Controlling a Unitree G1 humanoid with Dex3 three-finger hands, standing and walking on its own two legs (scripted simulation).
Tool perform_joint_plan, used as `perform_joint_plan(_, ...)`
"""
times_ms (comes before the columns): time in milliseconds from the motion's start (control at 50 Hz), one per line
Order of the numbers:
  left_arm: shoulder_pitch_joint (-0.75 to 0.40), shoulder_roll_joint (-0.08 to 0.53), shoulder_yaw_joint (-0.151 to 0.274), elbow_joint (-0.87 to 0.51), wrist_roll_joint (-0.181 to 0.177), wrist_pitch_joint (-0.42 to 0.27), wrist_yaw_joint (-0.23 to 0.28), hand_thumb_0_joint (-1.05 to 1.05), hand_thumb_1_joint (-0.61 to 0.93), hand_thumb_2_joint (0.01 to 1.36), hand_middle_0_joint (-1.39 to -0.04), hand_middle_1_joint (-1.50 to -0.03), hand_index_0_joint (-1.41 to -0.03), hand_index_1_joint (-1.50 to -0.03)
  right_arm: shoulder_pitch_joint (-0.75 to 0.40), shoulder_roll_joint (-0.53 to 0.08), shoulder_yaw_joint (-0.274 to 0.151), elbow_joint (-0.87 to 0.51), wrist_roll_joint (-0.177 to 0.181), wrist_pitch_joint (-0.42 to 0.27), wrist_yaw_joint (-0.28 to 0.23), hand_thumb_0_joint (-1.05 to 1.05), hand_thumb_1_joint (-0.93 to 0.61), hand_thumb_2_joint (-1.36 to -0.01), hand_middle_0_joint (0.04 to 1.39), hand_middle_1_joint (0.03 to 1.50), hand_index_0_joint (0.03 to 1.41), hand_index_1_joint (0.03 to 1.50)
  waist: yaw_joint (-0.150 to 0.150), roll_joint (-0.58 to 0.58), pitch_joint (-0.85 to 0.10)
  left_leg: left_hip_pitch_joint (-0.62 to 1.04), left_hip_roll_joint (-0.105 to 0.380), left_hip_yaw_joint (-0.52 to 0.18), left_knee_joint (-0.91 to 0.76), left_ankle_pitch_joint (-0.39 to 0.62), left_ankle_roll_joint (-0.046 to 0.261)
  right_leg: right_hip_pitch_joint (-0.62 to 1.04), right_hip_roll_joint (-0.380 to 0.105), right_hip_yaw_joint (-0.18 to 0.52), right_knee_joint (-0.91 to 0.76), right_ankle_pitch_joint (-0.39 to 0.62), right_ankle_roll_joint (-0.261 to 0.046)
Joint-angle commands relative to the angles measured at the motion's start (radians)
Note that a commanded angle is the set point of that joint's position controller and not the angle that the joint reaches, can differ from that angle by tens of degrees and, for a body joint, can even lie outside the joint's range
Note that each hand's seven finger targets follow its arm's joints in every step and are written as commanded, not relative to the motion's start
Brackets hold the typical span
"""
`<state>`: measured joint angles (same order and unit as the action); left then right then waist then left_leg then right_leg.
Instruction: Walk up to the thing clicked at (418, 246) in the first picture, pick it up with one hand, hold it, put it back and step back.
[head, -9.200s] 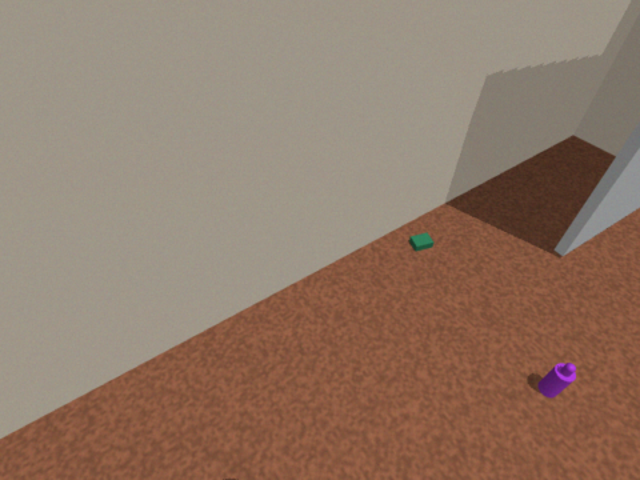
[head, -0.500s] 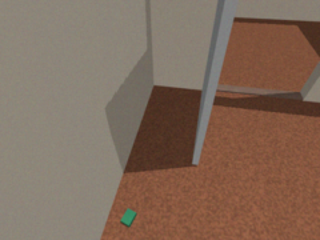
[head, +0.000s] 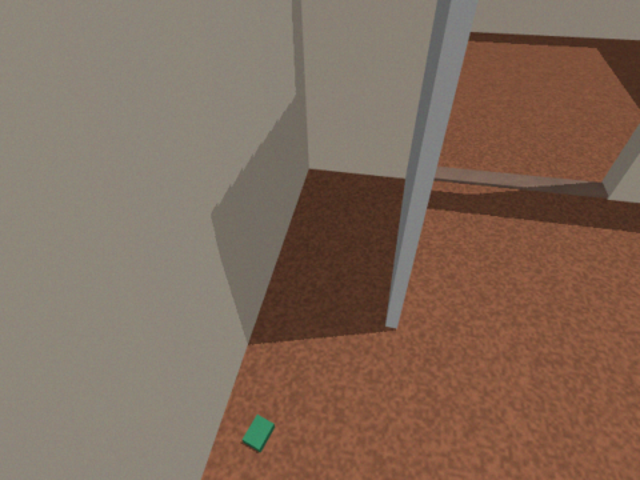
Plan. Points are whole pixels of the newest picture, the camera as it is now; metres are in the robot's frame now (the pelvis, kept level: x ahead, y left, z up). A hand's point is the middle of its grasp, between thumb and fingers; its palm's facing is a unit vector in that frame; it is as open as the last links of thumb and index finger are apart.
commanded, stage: stand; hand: left
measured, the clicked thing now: (258, 433) +0.43 +0.21 -0.77
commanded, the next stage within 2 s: walk up in 0.18 s
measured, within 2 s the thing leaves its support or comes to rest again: neither
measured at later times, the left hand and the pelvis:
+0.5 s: hand out of the picture +0.06 +0.29 -0.17, palm faces -0.03 -0.92 -0.39, open 7.4 cm; pelvis -0.06 +0.03 -0.02, yaw +0 degrees
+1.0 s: hand out of the picture -0.06 +0.30 -0.18, palm faces -0.07 -0.91 -0.41, open 7.4 cm; pelvis -0.17 +0.03 -0.03, yaw -3 degrees
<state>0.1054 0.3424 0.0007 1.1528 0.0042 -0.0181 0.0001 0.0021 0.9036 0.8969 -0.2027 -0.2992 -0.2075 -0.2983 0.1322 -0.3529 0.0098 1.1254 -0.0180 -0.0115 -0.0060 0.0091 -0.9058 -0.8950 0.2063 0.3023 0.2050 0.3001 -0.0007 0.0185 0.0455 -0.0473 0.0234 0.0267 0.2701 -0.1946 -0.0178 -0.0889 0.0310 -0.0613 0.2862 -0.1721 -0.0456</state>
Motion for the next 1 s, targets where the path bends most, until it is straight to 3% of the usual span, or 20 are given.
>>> perform_joint_plan(0, -0.035, 0.224, 0.04, -0.051, 0.0, -0.025, 0.015, 0.0, 0.9, 0.9, -0.2, -0.3, -0.2, -0.3, -0.026, -0.197, -0.033, -0.056, 0.005, -0.022, -0.009, 0.0, -0.9, -0.9, 0.2, 0.3, 0.2, 0.3, -0.001, -0.018, -0.082, -0.009, 0.13, -0.103, -0.027, 0.18, 0.039, 0.037, -0.18, 0.146, -0.031, 0.233, 0.017)
perform_joint_plan(140, -0.036, 0.22, 0.038, -0.056, 0.001, -0.024, 0.016, 0.0, 0.9, 0.9, -0.2, -0.3, -0.2, -0.3, -0.031, -0.202, -0.033, -0.054, 0.005, -0.022, -0.01, 0.0, -0.9, -0.9, 0.2, 0.3, 0.2, 0.3, 0.001, -0.006, -0.075, -0.013, 0.133, -0.101, -0.02, 0.175, 0.042, 0.032, -0.183, 0.151, -0.034, 0.242, 0.015)
perform_joint_plan(160, -0.052, 0.275, 0.091, -0.088, -0.011, -0.009, 0.019, 0.0, 0.9, 0.9, -0.2, -0.3, -0.2, -0.3, -0.067, -0.237, -0.058, -0.054, 0.01, -0.001, -0.011, 0.0, -0.9, -0.9, 0.2, 0.3, 0.2, 0.3, 0.017, -0.04, 0.044, -0.104, 0.111, -0.107, 0.082, 0.343, 0.054, -0.028, -0.167, 0.152, 0.048, 0.432, 0.016)
perform_joint_plan(200, -0.021, 0.271, 0.097, -0.111, -0.016, 0.003, 0.026, 0.0, 0.9, 0.9, -0.2, -0.3, -0.2, -0.3, -0.033, -0.223, -0.063, -0.072, 0.02, 0.009, -0.014, 0.0, -0.9, -0.9, 0.2, 0.3, 0.2, 0.3, 0.014, -0.054, -0.02, -0.088, 0.096, -0.069, 0.164, 0.371, 0.055, -0.011, -0.183, 0.143, 0.086, 0.523, -0.014)
perform_joint_plan(260, -0.022, 0.284, 0.11, -0.159, -0.014, 0.017, 0.024, 0.0, 0.9, 0.9, -0.2, -0.3, -0.2, -0.3, -0.02, -0.206, -0.07, -0.107, 0.026, 0.028, -0.011, 0.0, -0.9, -0.9, 0.2, 0.3, 0.2, 0.3, 0.015, -0.098, -0.118, -0.094, 0.022, -0.033, 0.324, 0.163, 0.046, -0.018, -0.27, 0.223, 0.077, 0.561, -0.106)
perform_joint_plan(300, -0.054, 0.297, 0.115, -0.199, 0.007, 0.023, 0.03, 0.0, 0.9, 0.9, -0.2, -0.3, -0.2, -0.3, -0.004, -0.203, -0.082, -0.125, 0.016, 0.049, -0.012, 0.0, -0.9, -0.9, 0.2, 0.3, 0.2, 0.3, 0.024, -0.177, -0.121, -0.208, -0.051, -0.051, 0.577, -0.326, 0.044, -0.019, -0.401, 0.357, 0.048, 0.55, -0.221)
perform_joint_plan(340, -0.084, 0.295, 0.121, -0.239, 0.02, 0.026, 0.031, 0.0, 0.9, 0.9, -0.2, -0.3, -0.2, -0.3, 0.036, -0.208, -0.093, -0.142, 0.01, 0.065, -0.01, 0.0, -0.9, -0.9, 0.2, 0.3, 0.2, 0.3, 0.004, -0.145, -0.089, -0.22, -0.031, -0.137, 0.735, -0.401, 0.052, -0.129, -0.424, 0.325, 0.068, 0.495, -0.25)
perform_joint_plan(460, -0.077, 0.262, 0.112, -0.308, 0.032, 0.046, 0.035, 0.0, 0.9, 0.9, -0.2, -0.3, -0.2, -0.3, 0.085, -0.204, -0.098, -0.191, 0.008, 0.048, -0.014, 0.0, -0.9, -0.9, 0.2, 0.3, 0.2, 0.3, 0.011, -0.144, -0.161, -0.285, -0.003, -0.085, 0.458, -0.287, 0.032, 0.038, -0.303, 0.232, 0.249, 0.52, -0.156)
perform_joint_plan(520, -0.072, 0.266, 0.113, -0.328, 0.008, 0.074, 0.021, 0.0, 0.9, 0.9, -0.2, -0.3, -0.2, -0.3, 0.116, -0.208, -0.111, -0.186, -0.015, 0.032, -0.021, 0.0, -0.9, -0.9, 0.2, 0.3, 0.2, 0.3, -0.017, -0.09, -0.128, -0.165, 0.0, -0.048, 0.107, 0.155, 0.028, -0.037, -0.2, 0.148, 0.38, 0.344, -0.059)
perform_joint_plan(540, -0.057, 0.223, 0.104, -0.348, 0.0, 0.08, 0.017, 0.0, 0.9, 0.9, -0.2, -0.3, -0.2, -0.3, 0.101, -0.265, -0.129, -0.198, -0.03, 0.029, -0.024, 0.0, -0.9, -0.9, 0.2, 0.3, 0.2, 0.3, -0.001, 0.011, -0.13, -0.101, 0.121, -0.211, 0.094, 0.354, 0.069, -0.152, -0.112, 0.107, 0.486, 0.178, -0.011)
perform_joint_plan(560, -0.062, 0.185, 0.098, -0.357, 0.0, 0.083, 0.019, 0.0, 0.9, 0.9, -0.2, -0.3, -0.2, -0.3, 0.078, -0.338, -0.143, -0.217, -0.037, 0.026, -0.024, 0.0, -0.9, -0.9, 0.2, 0.3, 0.2, 0.3, 0.001, 0.189, -0.105, -0.021, 0.269, -0.418, 0.089, 0.579, 0.146, -0.356, 0.035, 0.086, 0.621, -0.345, 0.026)
perform_joint_plan(580, -0.074, 0.216, 0.112, -0.359, 0.015, 0.091, 0.029, 0.0, 0.9, 0.9, -0.2, -0.3, -0.2, -0.3, 0.059, -0.398, -0.156, -0.239, -0.025, 0.026, -0.021, 0.0, -0.9, -0.9, 0.2, 0.3, 0.2, 0.3, -0.033, 0.172, -0.088, -0.153, 0.384, -0.475, 0.089, 0.573, 0.281, -0.322, 0.067, 0.18, 0.793, -0.497, 0.044)
perform_joint_plan(600, -0.108, 0.231, 0.119, -0.357, 0.02, 0.089, 0.035, 0.0, 0.9, 0.9, -0.2, -0.3, -0.2, -0.3, 0.033, -0.407, -0.16, -0.255, -0.023, 0.022, -0.026, 0.0, -0.9, -0.9, 0.2, 0.3, 0.2, 0.3, -0.05, 0.2, -0.047, -0.242, 0.421, -0.552, 0.055, 0.488, 0.335, -0.311, 0.06, 0.238, 0.896, -0.513, 0.049)
perform_joint_plan(660, -0.014, 0.224, 0.123, -0.329, -0.003, 0.09, 0.025, 0.0, 0.9, 0.9, -0.2, -0.3, -0.2, -0.3, -0.064, -0.293, -0.129, -0.284, -0.03, 0.016, -0.04, 0.0, -0.9, -0.9, 0.2, 0.3, 0.2, 0.3, 0.042, 0.098, -0.035, -0.081, 0.214, -0.23, 0.18, 0.605, 0.216, -0.434, 0.089, 0.277, 0.965, -0.34, 0.036)
perform_joint_plan(760, -0.035, 0.201, 0.124, -0.38, 0.02, 0.074, 0.025, 0.0, 0.9, 0.9, -0.2, -0.3, -0.2, -0.3, 0.066, -0.268, -0.136, -0.287, -0.004, 0.018, -0.052, 0.0, -0.9, -0.9, 0.2, 0.3, 0.2, 0.3, -0.03, 0.128, -0.089, 0.146, 0.233, -0.273, 0.255, 0.658, 0.24, -0.471, 0.061, 0.222, 0.795, -0.345, 0.085)
perform_joint_plan(820, -0.012, 0.198, 0.123, -0.386, 0.019, 0.065, 0.022, 0.0, 0.9, 0.9, -0.2, -0.3, -0.2, -0.3, 0.06, -0.284, -0.139, -0.311, -0.005, 0.018, -0.052, 0.0, -0.9, -0.9, 0.2, 0.3, 0.2, 0.3, -0.036, 0.137, -0.1, 0.114, 0.255, -0.26, 0.275, 0.626, 0.262, -0.389, 0.014, 0.183, 0.6, -0.356, 0.088)
perform_joint_plan(900, 0.091, 0.193, 0.131, -0.346, 0.025, 0.051, 0.015, 0.0, 0.9, 0.9, -0.2, -0.3, -0.2, -0.3, -0.001, -0.297, -0.137, -0.347, 0.001, 0.037, -0.036, 0.0, -0.9, -0.9, 0.2, 0.3, 0.2, 0.3, 0.001, 0.158, -0.178, -0.006, 0.209, -0.199, 0.364, 0.508, 0.206, -0.158, -0.01, 0.082, 0.247, -0.165, 0.05)
perform_joint_plan(940, 0.131, 0.23, 0.14, -0.321, 0.038, 0.04, 0.018, 0.0, 0.9, 0.9, -0.2, -0.3, -0.2, -0.3, -0.039, -0.261, -0.119, -0.362, 0.013, 0.046, -0.029, 0.0, -0.9, -0.9, 0.2, 0.3, 0.2, 0.3, 0.032, 0.08, -0.177, -0.177, 0.144, -0.175, 0.436, 0.308, 0.138, 0.009, -0.046, 0.131, 0.106, 0.109, 0.022)
perform_joint_plan(960, 0.126, 0.312, 0.162, -0.337, 0.045, 0.036, 0.017, 0.0, 0.9, 0.9, -0.2, -0.3, -0.2, -0.3, -0.049, -0.225, -0.109, -0.379, 0.025, 0.046, -0.028, 0.0, -0.9, -0.9, 0.2, 0.3, 0.2, 0.3, 0.035, -0.096, -0.157, -0.358, 0.014, -0.15, 0.56, 0.08, 0.071, 0.047, -0.197, 0.362, 0.142, 0.277, -0.045)
perform_joint_plan(980, 0.071, 0.363, 0.169, -0.364, 0.028, 0.042, 0.01, 0.0, 0.9, 0.9, -0.2, -0.3, -0.2, -0.3, -0.063, -0.197, -0.103, -0.383, 0.027, 0.051, -0.041, 0.0, -0.9, -0.9, 0.2, 0.3, 0.2, 0.3, 0.046, -0.255, -0.107, -0.407, -0.124, -0.086, 0.775, -0.431, 0.034, -0.085, -0.368, 0.496, 0.095, 0.378, -0.208)
